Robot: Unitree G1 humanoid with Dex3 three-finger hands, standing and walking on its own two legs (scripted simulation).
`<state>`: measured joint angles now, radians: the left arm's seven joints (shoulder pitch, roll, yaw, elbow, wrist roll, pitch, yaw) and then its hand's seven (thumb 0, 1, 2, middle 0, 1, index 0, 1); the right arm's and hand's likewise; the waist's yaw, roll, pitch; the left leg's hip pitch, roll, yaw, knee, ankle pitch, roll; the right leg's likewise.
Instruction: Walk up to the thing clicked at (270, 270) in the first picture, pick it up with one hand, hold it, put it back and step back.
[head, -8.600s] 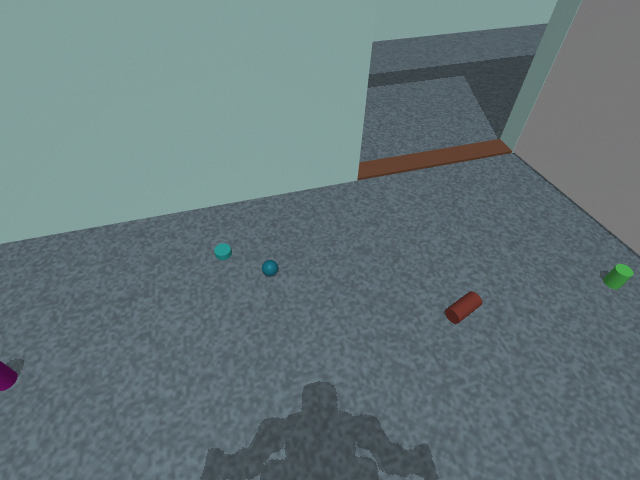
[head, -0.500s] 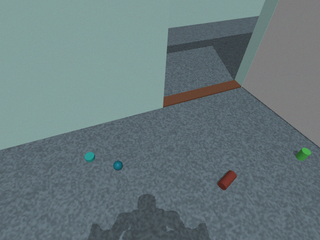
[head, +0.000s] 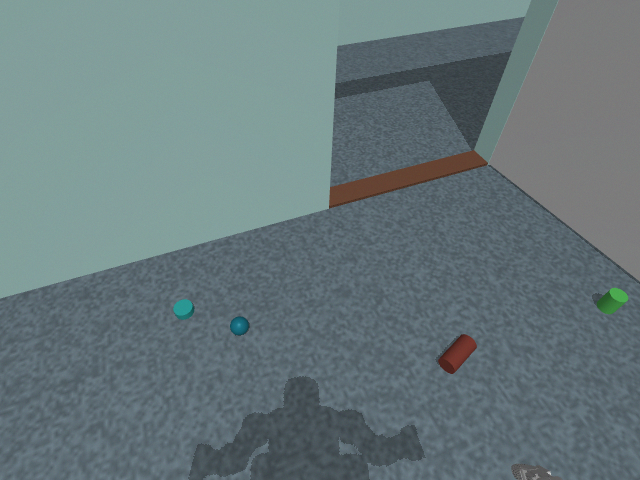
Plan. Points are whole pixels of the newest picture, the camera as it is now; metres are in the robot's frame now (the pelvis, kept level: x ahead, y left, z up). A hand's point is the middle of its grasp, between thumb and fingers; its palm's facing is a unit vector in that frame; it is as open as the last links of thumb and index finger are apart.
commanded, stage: stand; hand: left
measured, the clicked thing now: (239, 325) +0.73 +0.26 -0.75
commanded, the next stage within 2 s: walk up in 0.74 s
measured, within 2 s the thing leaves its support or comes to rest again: neither
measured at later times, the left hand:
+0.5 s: hand out of the picture +0.07 +0.25 -0.15, palm faces -0.03 -0.94 -0.34, open 7.4 cm
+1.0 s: hand out of the picture +0.05 +0.30 -0.17, palm faces +0.04 -0.94 -0.35, open 7.4 cm
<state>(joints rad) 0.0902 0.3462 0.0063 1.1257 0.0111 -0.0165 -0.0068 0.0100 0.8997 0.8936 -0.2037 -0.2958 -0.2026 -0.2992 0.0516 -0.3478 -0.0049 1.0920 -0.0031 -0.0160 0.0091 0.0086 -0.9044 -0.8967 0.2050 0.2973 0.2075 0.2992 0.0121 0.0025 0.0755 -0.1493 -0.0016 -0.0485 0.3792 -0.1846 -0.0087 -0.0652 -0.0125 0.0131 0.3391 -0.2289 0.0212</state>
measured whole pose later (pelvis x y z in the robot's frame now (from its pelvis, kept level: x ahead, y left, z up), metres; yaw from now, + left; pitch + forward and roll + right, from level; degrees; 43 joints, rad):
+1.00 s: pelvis +0.04 +0.02 -0.01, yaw +2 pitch -3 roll -1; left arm 0.29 0.41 0.07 1.00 0.04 -0.03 -0.05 0.01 0.90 0.89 -0.21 -0.30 -0.20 -0.30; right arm 0.22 -0.41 -0.07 1.02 -0.04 -0.05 0.06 0.01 -0.91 -0.90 0.20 0.30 0.21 0.30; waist 0.03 0.00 0.06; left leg -0.29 0.03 0.02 0.57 -0.28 0.02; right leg -0.05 -0.03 -0.01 0.46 -0.36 0.01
